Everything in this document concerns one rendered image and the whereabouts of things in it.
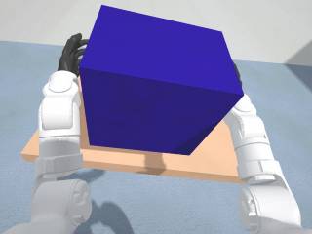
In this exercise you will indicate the carton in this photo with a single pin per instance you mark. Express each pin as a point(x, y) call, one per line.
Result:
point(153, 84)

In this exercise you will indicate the robot right forearm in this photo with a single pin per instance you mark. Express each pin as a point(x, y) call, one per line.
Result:
point(256, 163)

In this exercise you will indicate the robot left forearm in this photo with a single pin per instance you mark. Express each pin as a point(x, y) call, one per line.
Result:
point(58, 130)

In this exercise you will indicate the robot left hand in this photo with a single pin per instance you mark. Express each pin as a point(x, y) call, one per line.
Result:
point(69, 60)

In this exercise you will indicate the robot left upper arm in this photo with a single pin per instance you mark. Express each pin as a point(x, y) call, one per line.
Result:
point(58, 207)

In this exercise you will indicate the robot right upper arm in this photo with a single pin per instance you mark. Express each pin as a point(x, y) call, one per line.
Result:
point(269, 209)

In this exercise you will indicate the table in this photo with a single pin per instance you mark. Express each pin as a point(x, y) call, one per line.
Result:
point(214, 159)

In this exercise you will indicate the robot right hand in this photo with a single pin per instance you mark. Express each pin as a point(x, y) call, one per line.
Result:
point(238, 74)

